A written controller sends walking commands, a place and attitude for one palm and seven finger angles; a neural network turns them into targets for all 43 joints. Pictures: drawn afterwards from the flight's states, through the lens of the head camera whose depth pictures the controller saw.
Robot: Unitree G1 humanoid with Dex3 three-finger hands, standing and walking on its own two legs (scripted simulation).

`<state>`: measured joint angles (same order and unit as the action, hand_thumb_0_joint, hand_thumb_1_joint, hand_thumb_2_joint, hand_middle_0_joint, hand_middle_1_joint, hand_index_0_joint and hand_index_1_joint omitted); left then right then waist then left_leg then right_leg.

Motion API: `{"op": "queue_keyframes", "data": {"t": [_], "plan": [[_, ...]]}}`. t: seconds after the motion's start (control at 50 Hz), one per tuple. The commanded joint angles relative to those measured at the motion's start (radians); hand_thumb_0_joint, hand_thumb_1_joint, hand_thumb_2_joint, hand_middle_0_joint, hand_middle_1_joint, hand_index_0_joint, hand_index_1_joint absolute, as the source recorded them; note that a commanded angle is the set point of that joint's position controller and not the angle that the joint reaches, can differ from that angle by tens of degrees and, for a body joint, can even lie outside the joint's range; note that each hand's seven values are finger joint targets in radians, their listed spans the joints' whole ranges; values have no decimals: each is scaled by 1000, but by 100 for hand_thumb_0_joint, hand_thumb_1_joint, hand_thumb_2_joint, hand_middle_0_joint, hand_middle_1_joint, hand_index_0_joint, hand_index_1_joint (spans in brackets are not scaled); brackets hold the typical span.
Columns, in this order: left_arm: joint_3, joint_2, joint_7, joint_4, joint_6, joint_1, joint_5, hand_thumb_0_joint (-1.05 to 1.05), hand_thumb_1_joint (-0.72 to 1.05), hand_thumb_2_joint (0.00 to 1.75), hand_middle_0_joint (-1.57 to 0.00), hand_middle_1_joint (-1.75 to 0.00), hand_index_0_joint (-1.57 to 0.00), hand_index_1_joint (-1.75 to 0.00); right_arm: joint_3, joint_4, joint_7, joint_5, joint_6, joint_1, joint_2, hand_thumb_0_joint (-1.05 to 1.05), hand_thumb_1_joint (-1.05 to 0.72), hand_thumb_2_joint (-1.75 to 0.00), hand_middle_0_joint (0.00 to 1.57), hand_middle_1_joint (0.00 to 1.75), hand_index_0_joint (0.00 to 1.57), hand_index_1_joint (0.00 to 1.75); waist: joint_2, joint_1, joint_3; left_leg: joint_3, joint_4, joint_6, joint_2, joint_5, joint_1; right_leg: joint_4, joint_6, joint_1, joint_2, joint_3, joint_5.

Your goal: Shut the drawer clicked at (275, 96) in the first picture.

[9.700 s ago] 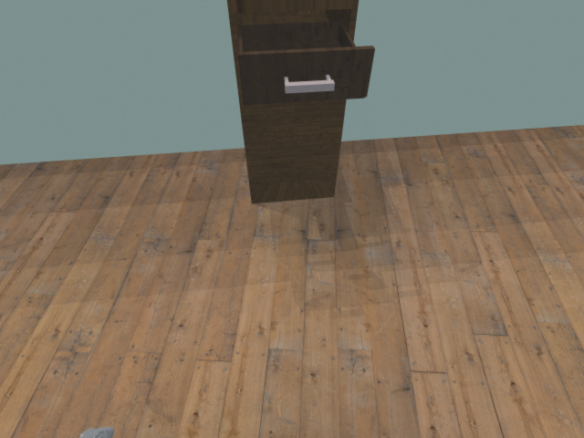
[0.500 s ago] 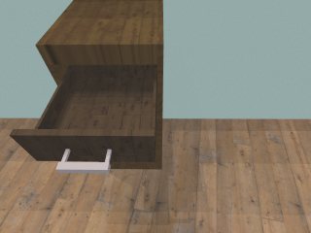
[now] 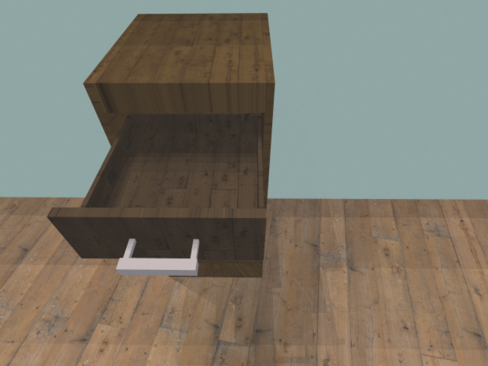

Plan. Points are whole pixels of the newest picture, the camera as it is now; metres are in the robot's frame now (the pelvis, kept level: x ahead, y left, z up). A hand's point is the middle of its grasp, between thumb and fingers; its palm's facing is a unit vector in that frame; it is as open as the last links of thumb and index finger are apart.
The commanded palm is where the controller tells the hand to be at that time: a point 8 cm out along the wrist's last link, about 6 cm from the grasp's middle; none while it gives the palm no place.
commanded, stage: come to a stop and stand still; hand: left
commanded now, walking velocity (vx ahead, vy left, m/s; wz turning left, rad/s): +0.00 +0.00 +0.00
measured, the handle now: (161, 255) +0.30 +0.17 +0.01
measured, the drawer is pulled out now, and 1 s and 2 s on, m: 0.30 0.30 0.30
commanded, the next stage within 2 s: look again from close up in 1.14 s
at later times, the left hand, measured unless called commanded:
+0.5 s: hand out of the picture +0.03 +0.14 -0.17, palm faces +0.01 -0.98 -0.21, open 7.3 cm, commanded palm none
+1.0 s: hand out of the picture +0.03 +0.11 -0.16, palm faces +0.03 -0.98 -0.22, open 7.3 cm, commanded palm none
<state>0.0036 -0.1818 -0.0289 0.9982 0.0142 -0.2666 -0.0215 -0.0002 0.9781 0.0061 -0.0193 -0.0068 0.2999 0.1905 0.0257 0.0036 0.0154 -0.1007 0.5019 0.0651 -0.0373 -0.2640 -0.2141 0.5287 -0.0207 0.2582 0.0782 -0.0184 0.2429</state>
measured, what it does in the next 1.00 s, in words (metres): shifts its weight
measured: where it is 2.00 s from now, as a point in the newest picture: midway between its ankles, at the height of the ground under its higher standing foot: outside the picture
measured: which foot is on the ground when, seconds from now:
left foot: down 0.00-1.00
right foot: down 0.00-1.00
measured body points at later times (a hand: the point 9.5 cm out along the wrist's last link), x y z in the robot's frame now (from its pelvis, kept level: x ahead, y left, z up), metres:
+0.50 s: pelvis +0.03 -0.03 +0.01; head +0.04 -0.04 +0.45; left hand +0.03 +0.20 -0.15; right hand +0.04 -0.25 -0.16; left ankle +0.01 +0.08 -0.73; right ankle +0.03 -0.15 -0.73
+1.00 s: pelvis +0.03 -0.06 +0.01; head +0.04 -0.07 +0.46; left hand +0.03 +0.17 -0.15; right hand +0.02 -0.27 -0.16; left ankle +0.01 +0.08 -0.73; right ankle +0.03 -0.15 -0.73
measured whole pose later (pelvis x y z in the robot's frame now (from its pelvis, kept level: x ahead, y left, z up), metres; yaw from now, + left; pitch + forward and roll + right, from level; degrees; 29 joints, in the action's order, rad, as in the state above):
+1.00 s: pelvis +0.03 -0.06 +0.01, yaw +0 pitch -1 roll +1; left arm 0.01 -0.14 -0.04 1.11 -0.01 -0.28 -0.01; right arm -0.02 1.13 0.02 -0.01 0.01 0.29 0.14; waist 0.02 0.00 0.04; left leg -0.06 0.40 -0.02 0.03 -0.25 -0.13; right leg 0.46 0.03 0.18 0.01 -0.06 0.26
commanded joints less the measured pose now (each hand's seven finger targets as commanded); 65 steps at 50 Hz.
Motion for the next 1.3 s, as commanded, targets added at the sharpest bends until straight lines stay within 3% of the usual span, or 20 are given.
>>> {"op": "queue_keyframes", "data": {"t": [0.0, 0.06, 0.1, 0.16, 0.26, 0.34, 0.5, 0.66, 0.88, 1.04, 1.28], "plan": [[-12, -96, -1, -35, -19, -33, 4, 0, 90, 90, -20, -30, -20, -30, 21, -45, 4, 2, 30, 10, 125, 0, -90, -90, 20, 30, 20, 30, -9, -10, 79, 213, -260, -8, 160, -155, -104, -71, 49, -8, 3, 36, 36], [-8, -95, -1, -15, -25, -47, 6, 0, 90, 90, -20, -30, -20, -30, 17, -24, 4, 4, 33, 15, 124, 0, -90, -90, 20, 30, 20, 30, -23, -5, 55, 194, -244, -9, 152, -101, -60, -91, 48, -9, 14, 49, 7], [-10, -96, 0, -3, -25, -50, 7, 0, 90, 90, -20, -30, -20, -30, 17, -10, 6, 4, 35, 17, 123, 0, -90, -90, 20, 30, 20, 30, -1, -6, 39, 187, -241, -10, 156, -54, -35, -85, 44, -12, 15, 43, -13], [-8, -95, -4, 19, -29, -54, 8, 0, 90, 90, -20, -30, -20, -30, 12, 15, 10, 8, 41, 25, 115, 0, -90, -90, 20, 30, 20, 30, -19, -3, 12, 159, -200, -13, 150, 91, 11, -90, 40, -33, 25, 50, -77], [-6, -89, -8, 50, -32, -62, 10, 0, 90, 90, -20, -30, -20, -30, 7, 50, 14, 10, 41, 29, 97, 0, -90, -90, 20, 30, 20, 30, -48, -1, 13, 133, -168, -17, 143, 153, 48, -103, 41, -29, 36, 62, -112], [-7, -84, -10, 66, -36, -67, 11, 0, 90, 90, -20, -30, -20, -30, 5, 73, 17, 10, 42, 31, 85, 0, -90, -90, 20, 30, 20, 30, -31, -1, 10, 121, -154, -22, 143, 199, 67, -102, 45, -38, 38, 66, -162], [-9, -76, -12, 84, -36, -62, 10, 0, 90, 90, -20, -30, -20, -30, 1, 103, 20, 10, 38, 33, 62, 0, -90, -90, 20, 30, 20, 30, -29, -5, 52, 111, -161, -31, 142, 163, 50, -125, 51, -40, 38, 72, -162], [-8, -80, -12, 86, -42, -64, 12, 0, 90, 90, -20, -30, -20, -30, -1, 122, 21, 9, 36, 47, 53, 0, -90, -90, 20, 30, 20, 30, -39, -3, 26, 102, -152, -39, 141, 178, 70, -136, 59, -64, 42, 76, -214], [-8, -74, -10, 83, -40, -72, 12, 0, 90, 90, -20, -30, -20, -30, -6, 136, 21, 10, 31, 65, 33, 0, -90, -90, 20, 30, 20, 30, -40, -5, 59, 96, -168, -44, 139, 113, 58, -177, 64, -46, 35, 80, -121], [-9, -67, -12, 85, -46, -92, 12, 0, 90, 90, -20, -30, -20, -30, -6, 142, 22, 10, 33, 78, 27, 0, -90, -90, 20, 30, 20, 30, -46, -4, 37, 95, -148, -50, 137, 149, 66, -176, 68, -65, 41, 77, -184], [-9, -54, -11, 93, -42, -109, 11, 0, 90, 90, -20, -30, -20, -30, -8, 146, 26, 12, 31, 90, 9, 0, -90, -90, 20, 30, 20, 30, -33, -5, 76, 97, -160, -51, 139, 123, 53, -197, 68, -45, 29, 72, -112]]}}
